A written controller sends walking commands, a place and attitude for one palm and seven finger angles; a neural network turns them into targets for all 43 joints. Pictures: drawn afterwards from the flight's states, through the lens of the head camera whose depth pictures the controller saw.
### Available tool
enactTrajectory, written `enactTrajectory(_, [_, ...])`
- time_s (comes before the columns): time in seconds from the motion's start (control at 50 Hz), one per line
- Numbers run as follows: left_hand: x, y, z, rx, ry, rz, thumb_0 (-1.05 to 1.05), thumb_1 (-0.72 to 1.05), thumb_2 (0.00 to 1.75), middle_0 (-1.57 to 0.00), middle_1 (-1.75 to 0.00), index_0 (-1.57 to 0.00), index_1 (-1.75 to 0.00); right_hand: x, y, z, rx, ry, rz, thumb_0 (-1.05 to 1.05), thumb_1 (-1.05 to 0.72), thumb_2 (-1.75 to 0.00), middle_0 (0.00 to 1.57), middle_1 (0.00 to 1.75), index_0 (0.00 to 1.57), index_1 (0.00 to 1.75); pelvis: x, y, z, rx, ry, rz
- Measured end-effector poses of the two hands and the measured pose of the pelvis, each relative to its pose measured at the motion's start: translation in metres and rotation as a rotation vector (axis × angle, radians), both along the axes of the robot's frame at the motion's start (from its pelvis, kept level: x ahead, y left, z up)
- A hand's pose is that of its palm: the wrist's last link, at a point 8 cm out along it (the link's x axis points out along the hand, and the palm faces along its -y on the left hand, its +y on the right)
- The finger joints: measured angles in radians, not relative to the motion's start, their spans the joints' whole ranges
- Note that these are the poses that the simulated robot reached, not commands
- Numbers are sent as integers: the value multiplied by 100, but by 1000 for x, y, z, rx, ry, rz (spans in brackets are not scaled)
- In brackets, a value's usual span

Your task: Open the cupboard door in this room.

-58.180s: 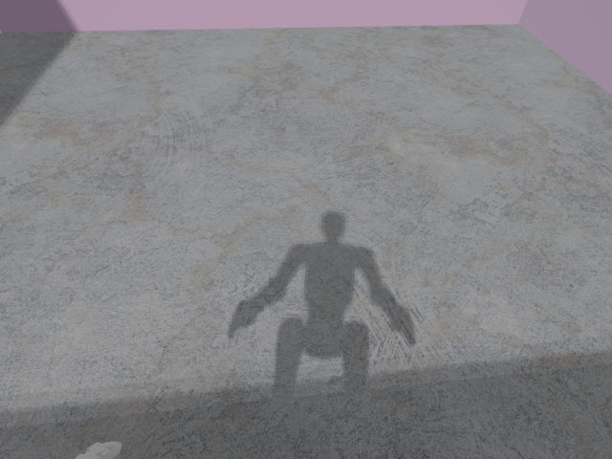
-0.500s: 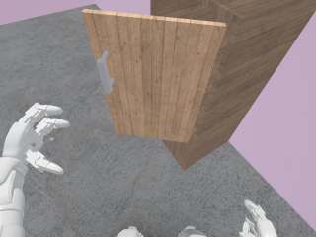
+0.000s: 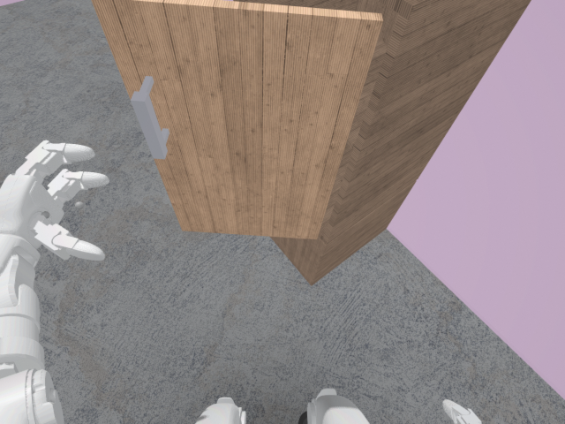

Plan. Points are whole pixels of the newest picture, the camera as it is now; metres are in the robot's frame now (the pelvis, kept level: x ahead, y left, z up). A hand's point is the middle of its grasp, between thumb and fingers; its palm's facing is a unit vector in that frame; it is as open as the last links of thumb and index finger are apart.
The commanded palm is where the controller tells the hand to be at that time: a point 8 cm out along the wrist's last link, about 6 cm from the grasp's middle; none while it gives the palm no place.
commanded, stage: move the hooked fingers beside the handle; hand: left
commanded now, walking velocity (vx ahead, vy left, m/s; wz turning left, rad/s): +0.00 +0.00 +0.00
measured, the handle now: (154, 119) +0.56 +0.22 +0.06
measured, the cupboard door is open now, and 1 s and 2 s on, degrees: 50 50 50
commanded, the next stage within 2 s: slide the fingers in behind the handle in 1.66 s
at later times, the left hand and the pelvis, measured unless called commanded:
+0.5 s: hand (96, 166) +0.45 +0.28 +0.07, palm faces -0.04 -1.00 -0.01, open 14.0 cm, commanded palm +0.44 +0.32 +0.06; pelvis +0.00 +0.01 -0.01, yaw -1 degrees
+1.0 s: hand (107, 136) +0.51 +0.28 +0.07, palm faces -0.05 -1.00 -0.01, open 14.0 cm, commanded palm +0.50 +0.32 +0.06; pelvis +0.00 +0.02 -0.02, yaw -2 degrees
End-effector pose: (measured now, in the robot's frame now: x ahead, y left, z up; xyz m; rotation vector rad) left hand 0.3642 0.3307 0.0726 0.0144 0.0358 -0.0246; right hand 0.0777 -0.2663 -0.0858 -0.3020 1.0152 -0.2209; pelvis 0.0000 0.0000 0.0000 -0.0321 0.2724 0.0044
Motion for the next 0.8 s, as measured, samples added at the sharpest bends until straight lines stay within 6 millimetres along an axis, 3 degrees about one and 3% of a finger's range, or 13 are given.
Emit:
enactTrajectory(0.3, [43, 2, -3, -6, 1, -14, -1, -50, 30, -30, -120, -30, -120, -15, 5, -7, -17, 91, -20, 0, -91, -90, 20, 30, 20, 30, -3, 7, -7, -13, 38, 2])
enactTrajectory(0.8, [106, 2, -1, -1, 16, -15, -1, -50, 30, -30, -120, -30, -120, -82, 10, -12, -37, 322, -117, 0, -91, -90, 20, 30, 20, 30, -4, 14, -15, -34, 106, -7])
